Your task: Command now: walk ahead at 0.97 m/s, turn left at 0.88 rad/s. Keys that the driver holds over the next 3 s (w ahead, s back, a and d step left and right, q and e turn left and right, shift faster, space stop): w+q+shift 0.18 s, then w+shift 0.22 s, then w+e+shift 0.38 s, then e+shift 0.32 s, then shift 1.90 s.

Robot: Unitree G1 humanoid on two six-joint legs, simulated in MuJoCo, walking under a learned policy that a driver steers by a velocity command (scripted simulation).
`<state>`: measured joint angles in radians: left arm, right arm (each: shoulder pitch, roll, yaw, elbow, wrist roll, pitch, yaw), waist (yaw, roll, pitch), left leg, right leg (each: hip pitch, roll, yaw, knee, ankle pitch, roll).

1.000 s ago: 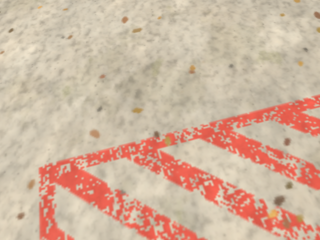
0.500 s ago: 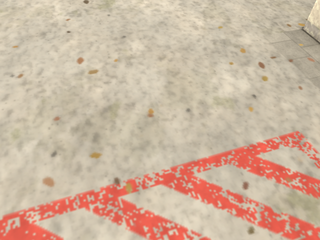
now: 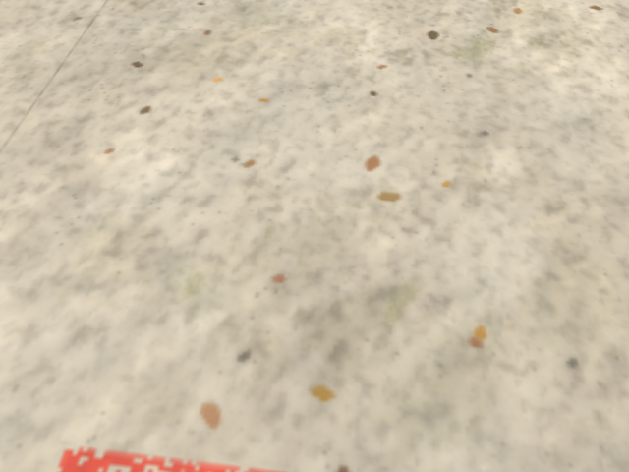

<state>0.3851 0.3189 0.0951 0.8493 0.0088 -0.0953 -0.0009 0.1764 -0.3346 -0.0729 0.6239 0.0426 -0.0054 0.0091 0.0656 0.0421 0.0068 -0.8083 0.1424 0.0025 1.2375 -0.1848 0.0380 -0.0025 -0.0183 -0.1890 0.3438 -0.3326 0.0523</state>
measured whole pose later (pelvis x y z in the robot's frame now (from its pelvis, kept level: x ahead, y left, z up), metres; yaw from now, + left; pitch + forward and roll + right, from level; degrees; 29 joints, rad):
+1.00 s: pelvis +0.88 +0.17 +0.01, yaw -5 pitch +1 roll +0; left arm 0.41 0.26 0.06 0.78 -0.03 -0.03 0.01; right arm -0.05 -0.26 0.00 0.53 -0.03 -0.14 0.00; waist 0.10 0.01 0.08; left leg -0.66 0.00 -0.22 0.60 0.02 -0.06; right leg -0.13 0.20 0.23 0.45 -0.29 -0.13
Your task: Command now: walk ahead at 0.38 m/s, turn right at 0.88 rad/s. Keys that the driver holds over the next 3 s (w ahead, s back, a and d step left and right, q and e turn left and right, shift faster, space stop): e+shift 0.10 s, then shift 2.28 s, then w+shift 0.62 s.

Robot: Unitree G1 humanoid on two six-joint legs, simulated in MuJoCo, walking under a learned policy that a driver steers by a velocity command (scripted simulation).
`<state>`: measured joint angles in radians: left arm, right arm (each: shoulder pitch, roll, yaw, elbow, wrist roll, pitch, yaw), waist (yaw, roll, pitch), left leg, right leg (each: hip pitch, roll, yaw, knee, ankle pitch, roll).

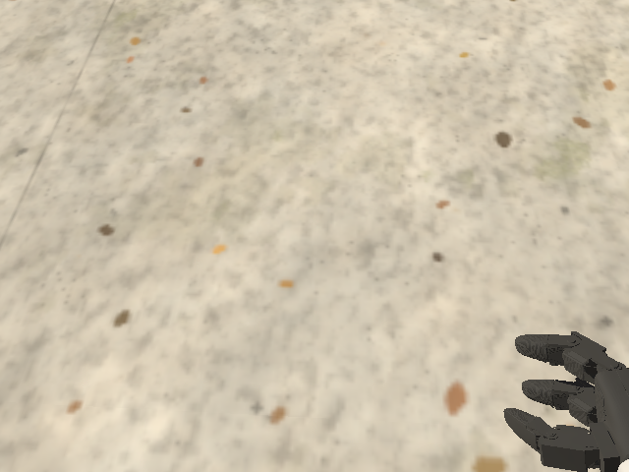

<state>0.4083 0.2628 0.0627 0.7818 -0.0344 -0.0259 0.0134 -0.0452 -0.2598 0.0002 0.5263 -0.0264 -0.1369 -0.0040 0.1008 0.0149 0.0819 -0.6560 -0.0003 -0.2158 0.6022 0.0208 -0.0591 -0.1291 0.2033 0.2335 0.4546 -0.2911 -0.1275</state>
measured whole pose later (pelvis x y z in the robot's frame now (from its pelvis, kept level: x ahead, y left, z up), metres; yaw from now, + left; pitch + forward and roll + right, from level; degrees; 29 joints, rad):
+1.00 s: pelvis +0.19 +0.03 +0.00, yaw -16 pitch -1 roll +1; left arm 0.23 0.23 0.02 0.80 0.01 0.00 0.01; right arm 0.20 -0.23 -0.02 0.86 -0.01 0.00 -0.03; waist -0.01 0.00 0.02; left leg -0.26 0.01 -0.03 0.51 -0.24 -0.03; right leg -0.22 0.03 0.04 0.54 -0.30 -0.02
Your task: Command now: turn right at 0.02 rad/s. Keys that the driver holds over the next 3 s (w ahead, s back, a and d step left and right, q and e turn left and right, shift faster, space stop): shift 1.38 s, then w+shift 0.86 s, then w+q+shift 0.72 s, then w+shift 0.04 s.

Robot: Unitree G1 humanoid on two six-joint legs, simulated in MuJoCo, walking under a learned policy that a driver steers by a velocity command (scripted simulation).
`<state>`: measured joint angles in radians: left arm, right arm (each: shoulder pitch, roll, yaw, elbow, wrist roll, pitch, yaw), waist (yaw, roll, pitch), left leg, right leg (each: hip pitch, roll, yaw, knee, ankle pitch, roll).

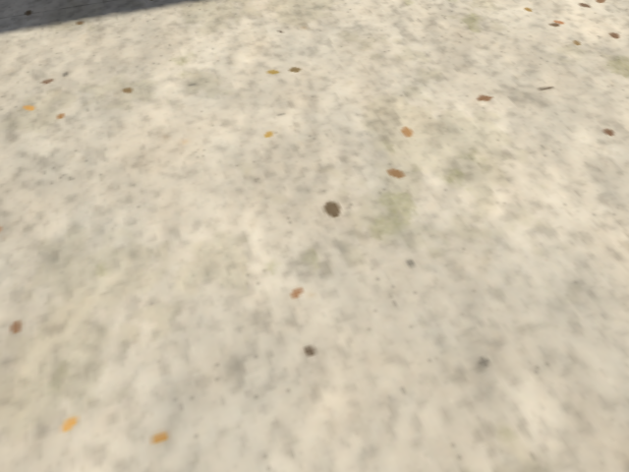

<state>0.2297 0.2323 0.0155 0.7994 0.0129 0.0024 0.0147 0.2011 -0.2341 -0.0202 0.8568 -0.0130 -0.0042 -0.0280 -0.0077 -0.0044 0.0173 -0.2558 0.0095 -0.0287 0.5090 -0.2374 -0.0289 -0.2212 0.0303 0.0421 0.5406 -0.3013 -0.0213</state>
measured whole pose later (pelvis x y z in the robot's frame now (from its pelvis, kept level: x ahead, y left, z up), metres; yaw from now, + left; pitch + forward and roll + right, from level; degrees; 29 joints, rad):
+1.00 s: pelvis +0.01 +0.00 +0.00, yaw +1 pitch -1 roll +0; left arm 0.27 0.19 0.01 1.07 0.00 -0.01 0.03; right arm 0.23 -0.19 -0.02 1.11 0.00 0.01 -0.05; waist 0.00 0.01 0.04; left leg -0.22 0.02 -0.05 0.46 -0.23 -0.03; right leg -0.17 0.04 0.02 0.47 -0.28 -0.03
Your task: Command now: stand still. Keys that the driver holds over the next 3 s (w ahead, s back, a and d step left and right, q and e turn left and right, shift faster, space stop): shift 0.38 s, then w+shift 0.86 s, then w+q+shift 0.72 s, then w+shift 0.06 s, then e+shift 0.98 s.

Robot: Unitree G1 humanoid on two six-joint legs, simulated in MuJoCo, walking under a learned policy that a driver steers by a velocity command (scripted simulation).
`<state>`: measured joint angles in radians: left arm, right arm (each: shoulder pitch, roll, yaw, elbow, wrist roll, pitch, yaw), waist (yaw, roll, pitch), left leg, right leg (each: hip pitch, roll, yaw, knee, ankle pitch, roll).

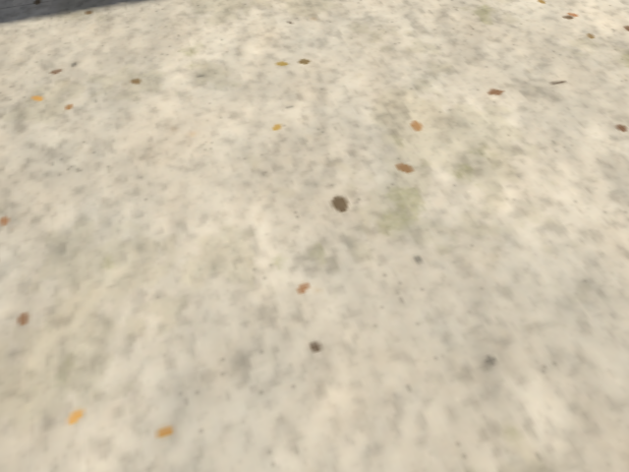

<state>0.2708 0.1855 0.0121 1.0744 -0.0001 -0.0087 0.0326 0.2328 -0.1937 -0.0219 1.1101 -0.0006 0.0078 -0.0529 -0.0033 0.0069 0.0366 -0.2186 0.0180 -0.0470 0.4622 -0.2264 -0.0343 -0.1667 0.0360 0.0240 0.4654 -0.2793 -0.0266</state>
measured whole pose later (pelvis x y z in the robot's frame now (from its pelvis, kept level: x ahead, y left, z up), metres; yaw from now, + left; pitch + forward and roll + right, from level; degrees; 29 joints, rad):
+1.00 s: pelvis +0.23 +0.08 +0.00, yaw +0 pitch +3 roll +0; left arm 0.05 0.23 0.03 0.79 -0.03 -0.10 -0.03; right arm 0.56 -0.14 0.01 1.07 0.00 -0.12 0.00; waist -0.10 -0.03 -0.05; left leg 0.11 -0.02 0.05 0.16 -0.33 0.03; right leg -0.85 -0.12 -0.01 0.87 0.12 -0.04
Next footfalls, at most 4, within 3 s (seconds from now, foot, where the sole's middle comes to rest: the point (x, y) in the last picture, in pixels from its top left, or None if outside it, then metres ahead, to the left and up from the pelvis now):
0.70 left None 0.12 0.18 -0.78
1.18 right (355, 423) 0.62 -0.05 -0.78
1.66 left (255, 270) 1.04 0.19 -0.78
2.10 right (252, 159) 1.49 0.23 -0.78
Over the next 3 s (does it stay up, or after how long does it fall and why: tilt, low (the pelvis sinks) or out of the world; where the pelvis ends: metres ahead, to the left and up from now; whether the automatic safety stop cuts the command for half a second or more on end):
stays up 1.48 0.30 -0.01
